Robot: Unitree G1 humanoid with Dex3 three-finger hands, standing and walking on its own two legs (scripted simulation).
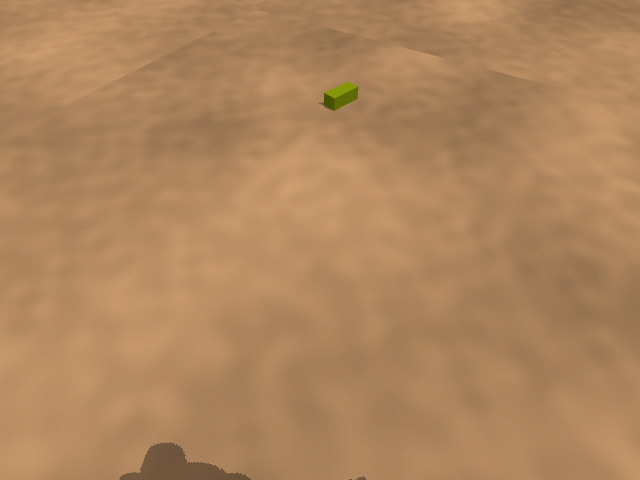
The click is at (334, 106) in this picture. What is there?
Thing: lying carton
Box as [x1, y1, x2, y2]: [324, 82, 357, 110]
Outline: 357,86 349,82 345,82 325,92 324,104 334,110 357,98
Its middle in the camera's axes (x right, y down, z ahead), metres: +0.12 -0.83 +2.34
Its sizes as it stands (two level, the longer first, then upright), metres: 0.198 0.087 0.079
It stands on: the floor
